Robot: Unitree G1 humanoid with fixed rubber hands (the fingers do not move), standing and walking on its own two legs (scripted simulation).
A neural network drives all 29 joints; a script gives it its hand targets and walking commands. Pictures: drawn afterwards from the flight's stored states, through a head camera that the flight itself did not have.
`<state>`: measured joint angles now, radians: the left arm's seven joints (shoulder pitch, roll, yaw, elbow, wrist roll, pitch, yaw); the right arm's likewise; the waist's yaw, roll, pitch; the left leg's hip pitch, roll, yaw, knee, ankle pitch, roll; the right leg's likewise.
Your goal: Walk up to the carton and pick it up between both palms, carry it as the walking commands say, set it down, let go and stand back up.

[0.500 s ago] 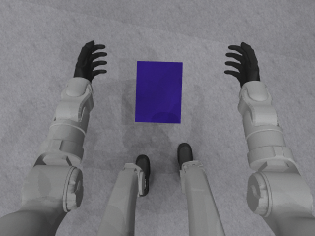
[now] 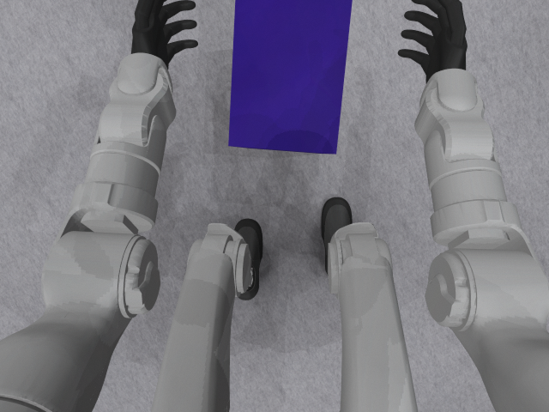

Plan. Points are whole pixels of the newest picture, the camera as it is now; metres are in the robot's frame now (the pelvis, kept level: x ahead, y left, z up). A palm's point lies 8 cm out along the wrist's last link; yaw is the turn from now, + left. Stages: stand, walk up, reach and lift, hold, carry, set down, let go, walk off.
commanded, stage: reach and lift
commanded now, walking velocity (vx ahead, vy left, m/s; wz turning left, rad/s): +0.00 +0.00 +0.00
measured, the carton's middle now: (288, 90) +0.52 +0.00 -0.42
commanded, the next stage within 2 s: none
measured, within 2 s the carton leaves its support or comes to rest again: neither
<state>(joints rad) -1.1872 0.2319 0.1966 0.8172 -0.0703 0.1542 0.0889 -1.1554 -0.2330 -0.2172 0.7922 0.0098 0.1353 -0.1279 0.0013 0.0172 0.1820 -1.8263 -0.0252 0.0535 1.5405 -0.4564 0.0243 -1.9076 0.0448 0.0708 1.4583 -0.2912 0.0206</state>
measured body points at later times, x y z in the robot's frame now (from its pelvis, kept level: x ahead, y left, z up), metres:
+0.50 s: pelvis -0.03 +0.00 -0.13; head +0.34 -0.01 +0.11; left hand +0.51 +0.14 -0.31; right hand +0.51 -0.19 -0.32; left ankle +0.10 +0.10 -0.52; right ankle +0.15 -0.12 -0.52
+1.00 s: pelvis -0.02 +0.00 -0.18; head +0.36 +0.01 +0.06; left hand +0.53 +0.15 -0.37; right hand +0.54 -0.20 -0.37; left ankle +0.10 +0.10 -0.52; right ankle +0.15 -0.12 -0.52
